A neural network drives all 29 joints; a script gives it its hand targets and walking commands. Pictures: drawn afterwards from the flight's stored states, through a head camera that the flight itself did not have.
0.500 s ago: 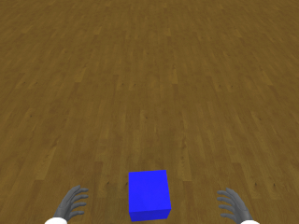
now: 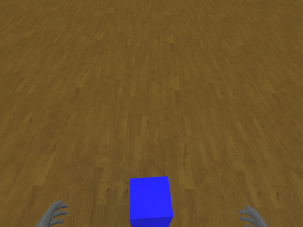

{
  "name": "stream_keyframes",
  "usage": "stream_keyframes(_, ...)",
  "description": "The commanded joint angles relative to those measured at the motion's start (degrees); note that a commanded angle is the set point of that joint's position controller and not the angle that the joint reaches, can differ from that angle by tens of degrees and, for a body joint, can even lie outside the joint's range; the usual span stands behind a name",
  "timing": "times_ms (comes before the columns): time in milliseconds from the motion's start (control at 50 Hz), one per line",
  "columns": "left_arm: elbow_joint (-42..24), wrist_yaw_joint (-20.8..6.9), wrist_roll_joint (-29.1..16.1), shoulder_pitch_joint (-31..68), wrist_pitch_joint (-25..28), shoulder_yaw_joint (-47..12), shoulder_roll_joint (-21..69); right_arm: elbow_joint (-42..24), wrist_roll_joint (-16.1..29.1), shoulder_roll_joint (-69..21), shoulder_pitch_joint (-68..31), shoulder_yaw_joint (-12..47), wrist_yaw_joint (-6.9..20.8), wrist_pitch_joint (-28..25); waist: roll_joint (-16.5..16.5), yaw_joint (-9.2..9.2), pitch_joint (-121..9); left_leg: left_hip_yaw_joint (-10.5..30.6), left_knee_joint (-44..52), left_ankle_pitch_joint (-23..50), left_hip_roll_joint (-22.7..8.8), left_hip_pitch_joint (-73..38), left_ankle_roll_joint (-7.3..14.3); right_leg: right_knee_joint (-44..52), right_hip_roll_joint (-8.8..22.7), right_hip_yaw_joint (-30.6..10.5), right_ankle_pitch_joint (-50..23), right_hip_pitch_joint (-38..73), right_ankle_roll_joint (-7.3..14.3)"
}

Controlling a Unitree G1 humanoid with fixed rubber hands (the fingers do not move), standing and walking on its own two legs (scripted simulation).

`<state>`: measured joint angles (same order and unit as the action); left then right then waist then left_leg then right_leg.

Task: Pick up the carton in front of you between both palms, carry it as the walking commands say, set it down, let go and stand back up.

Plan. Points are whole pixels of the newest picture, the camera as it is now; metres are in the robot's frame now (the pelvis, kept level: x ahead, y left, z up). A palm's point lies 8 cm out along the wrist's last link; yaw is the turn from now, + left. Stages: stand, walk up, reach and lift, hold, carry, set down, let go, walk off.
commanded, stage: stand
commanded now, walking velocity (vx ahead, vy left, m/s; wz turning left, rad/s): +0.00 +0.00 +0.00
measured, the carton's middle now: (149, 203) +0.37 +0.00 -0.65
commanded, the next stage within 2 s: none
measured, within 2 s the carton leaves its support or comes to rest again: neither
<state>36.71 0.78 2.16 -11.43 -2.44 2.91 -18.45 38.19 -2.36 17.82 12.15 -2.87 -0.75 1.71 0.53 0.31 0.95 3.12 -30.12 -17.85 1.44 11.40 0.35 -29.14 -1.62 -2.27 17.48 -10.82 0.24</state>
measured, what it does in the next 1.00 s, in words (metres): stands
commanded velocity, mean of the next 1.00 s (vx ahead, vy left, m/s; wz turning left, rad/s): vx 0.00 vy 0.00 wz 0.00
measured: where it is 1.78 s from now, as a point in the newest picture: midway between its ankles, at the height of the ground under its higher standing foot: outside the picture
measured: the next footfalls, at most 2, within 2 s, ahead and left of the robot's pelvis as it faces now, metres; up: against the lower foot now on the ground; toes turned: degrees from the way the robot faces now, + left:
none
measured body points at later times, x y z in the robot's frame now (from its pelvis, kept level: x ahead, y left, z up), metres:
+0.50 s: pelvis +0.01 +0.00 +0.01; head +0.01 +0.01 +0.46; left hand +0.13 +0.30 -0.10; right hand +0.13 -0.29 -0.10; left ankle -0.02 +0.12 -0.74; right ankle -0.02 -0.12 -0.74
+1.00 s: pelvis -0.01 +0.00 +0.01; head -0.02 +0.01 +0.46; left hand +0.09 +0.31 -0.11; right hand +0.10 -0.30 -0.10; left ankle -0.02 +0.12 -0.74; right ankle -0.02 -0.12 -0.74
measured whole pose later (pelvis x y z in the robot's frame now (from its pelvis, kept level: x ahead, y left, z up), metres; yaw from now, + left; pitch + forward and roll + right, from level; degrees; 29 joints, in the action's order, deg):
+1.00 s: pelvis -0.01 +0.00 +0.01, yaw +0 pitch -2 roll +0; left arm 55.6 0.9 1.4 -8.7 0.6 0.4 -21.5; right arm 54.5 -1.3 21.2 8.9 -0.3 -1.0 -0.7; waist 0.4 0.4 1.0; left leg 2.9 -22.0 -12.8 1.6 7.0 0.7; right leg -21.2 -0.7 -2.2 12.6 -6.4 -0.2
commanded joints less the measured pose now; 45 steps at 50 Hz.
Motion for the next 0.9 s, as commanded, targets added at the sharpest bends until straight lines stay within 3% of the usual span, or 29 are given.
stream_keyframes(0, -1.9, 0.4, 0.0, 2.7, 2.0, 1.4, -7.0, -2.5, 0.0, 7.6, -2.6, -1.7, -0.5, -1.7, -1.3, -0.11, -4.2, 3.2, 4.4, 16.1, -4.7, -0.3, -0.3, 3.9, 4.5, -3.2, -13.7, 1.3, -0.1)
stream_keyframes(340, 7.0, 0.8, -0.3, 3.3, 3.1, 0.1, -9.6, 4.6, 0.5, 10.6, -2.9, -0.7, -0.9, -2.5, -0.8, -0.11, -3.3, 4.3, 6.6, 21.2, -5.7, -3.3, 0.3, 5.7, 5.8, -3.8, -18.2, 3.8, 0.2)
stream_keyframes(880, 15.4, 0.4, -0.7, 4.7, 3.6, -0.7, -11.9, 12.9, 1.0, 12.6, -5.0, 0.6, -0.6, -3.0, -0.7, 0.10, -0.8, 5.3, 11.5, 13.8, -6.6, -2.9, 0.9, 10.8, 7.0, -5.1, -12.4, 4.2, 0.6)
